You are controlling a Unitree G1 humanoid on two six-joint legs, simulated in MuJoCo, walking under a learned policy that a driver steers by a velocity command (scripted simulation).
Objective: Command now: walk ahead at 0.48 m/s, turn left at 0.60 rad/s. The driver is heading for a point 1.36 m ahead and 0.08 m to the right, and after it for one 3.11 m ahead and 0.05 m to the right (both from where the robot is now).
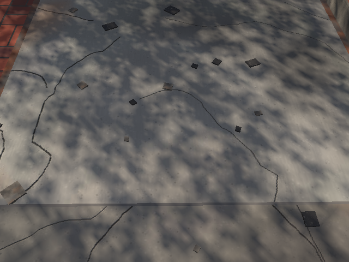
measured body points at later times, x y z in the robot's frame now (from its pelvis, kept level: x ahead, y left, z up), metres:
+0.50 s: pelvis +0.30 -0.04 +0.00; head +0.33 -0.04 +0.45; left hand +0.37 +0.25 -0.10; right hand +0.45 -0.29 -0.11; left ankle +0.26 +0.10 -0.66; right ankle +0.34 -0.12 -0.74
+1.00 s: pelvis +0.57 +0.07 +0.00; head +0.60 +0.08 +0.45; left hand +0.64 +0.35 -0.12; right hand +0.70 -0.20 -0.10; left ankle +0.59 +0.16 -0.74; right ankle +0.56 -0.09 -0.65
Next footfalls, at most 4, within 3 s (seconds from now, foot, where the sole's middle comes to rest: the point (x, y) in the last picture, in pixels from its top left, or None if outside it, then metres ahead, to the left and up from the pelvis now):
0.30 right None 0.38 -0.11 -0.78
0.82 left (133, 214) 0.63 0.17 -0.78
1.30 right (188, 166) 0.86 -0.06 -0.78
1.76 left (143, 143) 0.98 0.15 -0.78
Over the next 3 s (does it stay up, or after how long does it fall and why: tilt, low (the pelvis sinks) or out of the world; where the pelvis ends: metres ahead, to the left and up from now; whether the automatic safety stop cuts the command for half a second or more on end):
stays up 1.49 -0.11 0.01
